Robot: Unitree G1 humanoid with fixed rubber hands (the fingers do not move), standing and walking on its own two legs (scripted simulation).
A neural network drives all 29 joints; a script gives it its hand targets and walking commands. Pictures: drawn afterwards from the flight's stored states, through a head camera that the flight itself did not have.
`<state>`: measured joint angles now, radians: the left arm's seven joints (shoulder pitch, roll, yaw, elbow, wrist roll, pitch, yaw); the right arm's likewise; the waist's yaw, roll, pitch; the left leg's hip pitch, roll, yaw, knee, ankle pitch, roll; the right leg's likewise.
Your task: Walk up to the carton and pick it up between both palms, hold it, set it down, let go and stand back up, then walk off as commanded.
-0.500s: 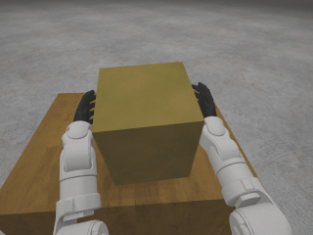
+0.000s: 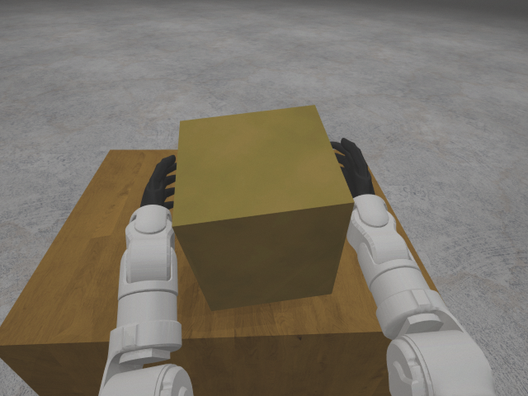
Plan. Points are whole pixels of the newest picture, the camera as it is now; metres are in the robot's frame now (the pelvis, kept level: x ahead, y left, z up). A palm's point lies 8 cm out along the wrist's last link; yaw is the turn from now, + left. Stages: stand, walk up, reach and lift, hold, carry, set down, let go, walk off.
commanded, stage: set down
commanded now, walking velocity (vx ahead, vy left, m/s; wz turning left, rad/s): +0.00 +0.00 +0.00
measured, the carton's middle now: (260, 212) +0.38 +0.03 +0.13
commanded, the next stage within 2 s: none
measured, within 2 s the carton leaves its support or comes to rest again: neither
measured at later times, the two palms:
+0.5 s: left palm (156, 216) +0.37 +0.20 +0.12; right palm (335, 192) +0.43 -0.09 +0.14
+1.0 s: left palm (154, 242) +0.35 +0.20 +0.09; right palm (332, 208) +0.41 -0.09 +0.12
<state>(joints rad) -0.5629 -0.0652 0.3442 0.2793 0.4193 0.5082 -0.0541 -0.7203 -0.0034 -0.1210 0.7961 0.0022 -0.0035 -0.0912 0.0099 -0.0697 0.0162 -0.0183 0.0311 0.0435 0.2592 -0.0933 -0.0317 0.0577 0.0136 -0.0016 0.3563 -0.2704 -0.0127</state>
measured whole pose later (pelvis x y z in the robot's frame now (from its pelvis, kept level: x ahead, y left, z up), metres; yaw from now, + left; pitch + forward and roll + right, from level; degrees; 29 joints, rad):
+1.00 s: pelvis +0.00 +0.00 +0.00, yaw +0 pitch -2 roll +1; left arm -0.51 -0.10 0.34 0.38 0.36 0.37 0.05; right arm -0.76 -0.02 -0.18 0.96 -0.03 -0.11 -0.03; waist 0.08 -0.07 0.05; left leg -0.13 0.04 0.04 0.25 -0.08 -0.05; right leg -0.05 0.02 0.00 0.33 -0.24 -0.04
